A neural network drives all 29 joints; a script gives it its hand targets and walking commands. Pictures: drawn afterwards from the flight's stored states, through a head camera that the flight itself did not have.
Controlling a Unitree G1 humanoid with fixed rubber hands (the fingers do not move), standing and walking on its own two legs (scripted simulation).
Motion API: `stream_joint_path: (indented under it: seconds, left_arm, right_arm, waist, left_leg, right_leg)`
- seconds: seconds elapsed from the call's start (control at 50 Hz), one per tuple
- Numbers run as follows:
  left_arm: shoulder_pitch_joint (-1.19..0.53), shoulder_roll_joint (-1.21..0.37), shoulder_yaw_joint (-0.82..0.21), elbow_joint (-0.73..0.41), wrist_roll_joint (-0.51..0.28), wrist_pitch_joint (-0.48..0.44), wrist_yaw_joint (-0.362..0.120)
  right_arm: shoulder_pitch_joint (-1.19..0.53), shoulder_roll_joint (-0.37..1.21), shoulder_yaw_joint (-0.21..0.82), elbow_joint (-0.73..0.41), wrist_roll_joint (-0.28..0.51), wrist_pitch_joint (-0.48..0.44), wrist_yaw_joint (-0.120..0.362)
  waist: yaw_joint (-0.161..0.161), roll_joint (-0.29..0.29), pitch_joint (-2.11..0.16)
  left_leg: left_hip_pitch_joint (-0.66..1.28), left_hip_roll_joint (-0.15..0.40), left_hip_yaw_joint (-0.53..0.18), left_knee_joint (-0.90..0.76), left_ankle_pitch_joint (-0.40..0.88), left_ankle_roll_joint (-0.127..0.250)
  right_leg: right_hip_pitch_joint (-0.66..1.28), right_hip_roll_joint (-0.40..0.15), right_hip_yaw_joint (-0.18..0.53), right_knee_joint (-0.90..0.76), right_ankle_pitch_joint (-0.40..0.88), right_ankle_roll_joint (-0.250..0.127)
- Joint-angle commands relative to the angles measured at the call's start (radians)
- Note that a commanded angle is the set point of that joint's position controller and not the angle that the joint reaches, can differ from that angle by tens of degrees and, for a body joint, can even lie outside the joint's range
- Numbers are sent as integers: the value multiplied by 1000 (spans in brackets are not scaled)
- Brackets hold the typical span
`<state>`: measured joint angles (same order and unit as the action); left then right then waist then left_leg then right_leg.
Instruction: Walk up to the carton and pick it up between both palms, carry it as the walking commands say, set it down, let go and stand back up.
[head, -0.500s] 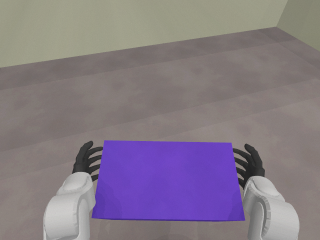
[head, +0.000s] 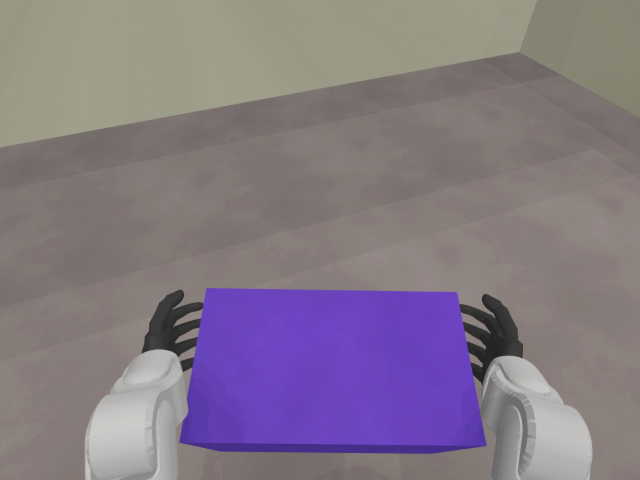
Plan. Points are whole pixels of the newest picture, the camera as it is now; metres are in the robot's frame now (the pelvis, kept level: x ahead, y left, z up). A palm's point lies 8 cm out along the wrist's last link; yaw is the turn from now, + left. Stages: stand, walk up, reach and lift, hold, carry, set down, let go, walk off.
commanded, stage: carry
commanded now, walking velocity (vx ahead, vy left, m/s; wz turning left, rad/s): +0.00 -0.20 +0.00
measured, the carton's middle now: (329, 378) +0.25 -0.01 +0.01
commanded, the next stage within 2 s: none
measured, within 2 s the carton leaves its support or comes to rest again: neither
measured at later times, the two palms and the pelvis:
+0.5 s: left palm (273, 378) +0.21 +0.05 +0.11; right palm (638, 372) +0.21 -0.31 +0.11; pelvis -0.03 -0.13 +0.00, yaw +0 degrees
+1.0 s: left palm (404, 461) +0.14 -0.07 +0.10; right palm out of the picture +0.16 -0.43 +0.10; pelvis -0.07 -0.26 +0.01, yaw +1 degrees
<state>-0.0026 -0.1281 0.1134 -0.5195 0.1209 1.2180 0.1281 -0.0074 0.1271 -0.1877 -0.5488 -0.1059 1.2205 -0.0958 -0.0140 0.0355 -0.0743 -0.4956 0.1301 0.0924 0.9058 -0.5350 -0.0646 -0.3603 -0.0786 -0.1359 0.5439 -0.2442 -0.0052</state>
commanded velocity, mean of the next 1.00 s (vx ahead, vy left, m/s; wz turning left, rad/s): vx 0.00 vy -0.20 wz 0.00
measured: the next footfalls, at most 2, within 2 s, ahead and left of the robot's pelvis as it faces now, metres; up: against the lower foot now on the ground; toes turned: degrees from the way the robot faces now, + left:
left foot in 0.16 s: +0.01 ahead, +0.06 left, +0.00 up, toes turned +11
right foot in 0.52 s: +0.04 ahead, -0.29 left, +0.00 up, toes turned -9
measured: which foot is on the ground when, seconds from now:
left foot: up 0.00-0.14, down 0.16-0.52, up 0.54-0.84, down 0.86-1.00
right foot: down 0.00-0.16, up 0.18-0.50, down 0.52-0.86, up 0.88-1.00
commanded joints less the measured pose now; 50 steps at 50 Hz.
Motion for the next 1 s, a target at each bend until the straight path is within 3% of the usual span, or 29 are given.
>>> stream_joint_path:
  seconds: [0.0,0.02,0.06,0.08,0.1,0.12,0.14,0.16,0.18,0.26,0.38,0.44,0.46,0.48,0.5,0.52,0.58,0.6,0.62,0.64,0.74,0.8,0.82,0.84,0.86,0.88,0.94,0.96,0.98]
  left_arm:
    - [-448,-869,-690,-117,-424,-21,-255]
    - [-426,-875,-687,-122,-412,-25,-253]
    - [-498,-875,-737,-232,-415,-40,-228]
    - [-442,-886,-730,-215,-408,-38,-222]
    - [-451,-858,-751,-242,-415,-34,-216]
    - [-438,-853,-760,-194,-401,-29,-207]
    - [-416,-835,-774,-224,-402,-27,-200]
    - [-428,-828,-761,-183,-398,-17,-195]
    - [-455,-846,-785,-189,-399,-20,-193]
    - [-575,-914,-847,-261,-462,-45,-205]
    - [-373,-796,-739,-104,-397,0,-202]
    - [-410,-753,-745,-171,-403,9,-203]
    - [-442,-758,-737,-144,-407,19,-206]
    - [-410,-761,-701,-97,-387,26,-208]
    - [-454,-774,-710,-134,-402,16,-210]
    - [-419,-763,-692,-132,-402,9,-216]
    - [-455,-845,-701,-163,-418,-12,-233]
    - [-479,-885,-710,-182,-431,-31,-237]
    - [-485,-914,-721,-198,-430,-36,-243]
    - [-466,-909,-717,-196,-419,-48,-240]
    - [-439,-869,-736,-216,-396,-45,-223]
    - [-387,-807,-753,-174,-383,-12,-203]
    - [-392,-807,-755,-141,-378,-3,-202]
    - [-407,-785,-755,-150,-376,2,-202]
    - [-414,-786,-762,-107,-373,6,-205]
    - [-490,-812,-800,-195,-408,-6,-210]
    - [-564,-856,-815,-192,-431,-14,-220]
    - [-572,-881,-823,-218,-458,-27,-228]
    - [-553,-866,-806,-191,-456,-21,-229]
  right_arm:
    - [-538,877,921,-158,456,-3,222]
    - [-585,867,930,-215,469,-9,224]
    - [-497,894,905,-146,484,-9,235]
    - [-464,886,905,-154,490,-7,241]
    - [-407,871,870,-95,472,1,240]
    - [-426,826,840,-107,454,-7,243]
    - [-365,798,827,-92,449,-9,250]
    - [-336,796,807,-42,432,-4,247]
    - [-358,807,803,-68,427,-15,247]
    - [-393,848,797,-141,411,-45,245]
    - [-366,718,781,-123,379,-9,219]
    - [-316,711,786,-73,361,14,223]
    - [-351,728,781,-65,370,17,217]
    - [-355,717,796,-73,367,23,217]
    - [-421,753,817,-116,381,13,209]
    - [-401,760,843,-88,380,17,208]
    - [-542,850,897,-165,454,6,222]
    - [-549,896,924,-164,475,-3,229]
    - [-551,918,927,-194,482,-14,231]
    - [-534,928,940,-190,492,-24,230]
    - [-423,854,887,-118,464,-12,236]
    - [-320,777,813,-48,419,2,234]
    - [-343,764,802,-43,409,3,241]
    - [-340,755,803,-14,400,3,237]
    - [-339,749,785,-12,389,-1,239]
    - [-343,795,783,-33,394,-13,241]
    - [-386,831,785,-44,382,-21,242]
    - [-424,842,800,-110,388,-33,236]
    - [-432,819,801,-97,378,-23,230]
  waist:
    - [2,-298,-167]
    - [6,-286,-194]
    - [2,-116,-267]
    - [-3,-141,-285]
    - [-10,-72,-344]
    - [-21,26,-367]
    - [-10,349,-374]
    - [6,347,-301]
    - [-2,252,-279]
    - [-14,171,-176]
    - [-8,185,-173]
    - [10,198,-175]
    - [6,97,-212]
    - [7,-1,-195]
    - [5,-287,-188]
    - [5,-430,-180]
    - [16,-266,-197]
    - [12,-304,-180]
    - [8,-209,-199]
    - [4,-229,-241]
    - [14,-117,-314]
    - [-12,-57,-301]
    - [-18,44,-277]
    - [-13,288,-270]
    - [4,356,-173]
    - [-6,290,-191]
    - [-4,183,-70]
    - [-9,76,-97]
    - [0,110,-54]
  left_leg:
    - [-39,-38,42,24,118,19]
    - [1,-33,35,16,109,25]
    - [79,-38,23,-113,153,43]
    - [154,-41,31,-240,190,52]
    - [247,-39,42,-449,298,55]
    - [418,89,-85,-555,427,80]
    - [541,376,-430,-616,829,167]
    - [541,445,-488,-586,1046,225]
    - [572,379,-295,-512,1082,237]
    - [534,216,-110,-508,1127,144]
    - [359,223,-56,-521,779,165]
    - [325,183,5,-419,610,95]
    - [232,134,23,-402,364,67]
    - [128,99,65,-311,252,38]
    - [-65,0,59,-93,-12,-4]
    - [-155,-51,-1,61,-206,1]
    - [-90,-44,-67,275,-78,23]
    - [-95,-34,-65,248,-7,20]
    - [-111,-43,-19,232,68,16]
    - [-115,-29,3,167,88,6]
    - [67,-36,9,-47,92,42]
    - [247,-30,29,-448,288,61]
    - [366,103,-101,-587,382,84]
    - [442,356,-392,-650,575,168]
    - [379,457,-493,-695,596,226]
    - [419,447,-367,-606,671,276]
    - [273,268,-156,-633,515,169]
    - [277,261,-151,-626,555,156]
    - [234,238,-74,-603,560,128]
  right_leg:
    - [201,-130,70,-154,260,-124]
    - [159,-147,84,-175,196,-135]
    - [170,-182,132,-147,192,-168]
    - [134,-160,111,-117,172,-152]
    - [175,-148,110,-62,277,-137]
    - [34,-122,65,20,216,-74]
    - [-179,-5,-10,216,-123,8]
    - [-264,39,109,364,-299,25]
    - [-292,14,165,410,-245,22]
    - [-280,65,66,385,-163,50]
    - [-90,40,5,250,-131,78]
    - [32,46,-21,-113,-10,51]
    - [142,53,-48,-128,48,43]
    - [232,-35,37,-182,79,20]
    - [304,-234,287,-243,321,-37]
    - [310,-312,361,-210,504,-123]
    - [167,-221,241,-227,223,-177]
    - [169,-187,182,-208,226,-181]
    - [225,-151,126,-189,219,-164]
    - [303,-145,100,-162,288,-160]
    - [164,-216,211,-213,61,-212]
    - [137,-170,183,-128,239,-179]
    - [-8,-123,107,-12,191,-102]
    - [-167,-6,31,138,-31,-26]
    - [-252,31,89,304,-240,14]
    - [-269,-18,220,423,-222,7]
    - [-213,-1,129,379,-133,38]
    - [-197,32,98,415,-117,46]
    - [-154,0,96,347,-133,48]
